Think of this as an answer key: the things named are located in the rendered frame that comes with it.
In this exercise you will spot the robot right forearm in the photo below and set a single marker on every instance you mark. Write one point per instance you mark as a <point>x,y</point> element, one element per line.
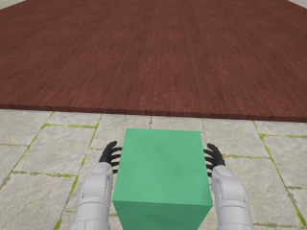
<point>231,200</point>

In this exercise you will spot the carton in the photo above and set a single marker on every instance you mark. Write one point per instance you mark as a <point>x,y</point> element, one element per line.
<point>162,181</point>

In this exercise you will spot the right robot hand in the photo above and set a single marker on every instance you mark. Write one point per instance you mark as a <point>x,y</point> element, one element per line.
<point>216,160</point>

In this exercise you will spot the left robot hand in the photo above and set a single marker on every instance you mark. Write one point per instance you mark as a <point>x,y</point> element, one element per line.
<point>107,157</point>

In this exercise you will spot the robot left forearm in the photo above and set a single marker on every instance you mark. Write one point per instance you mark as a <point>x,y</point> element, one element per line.
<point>94,199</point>

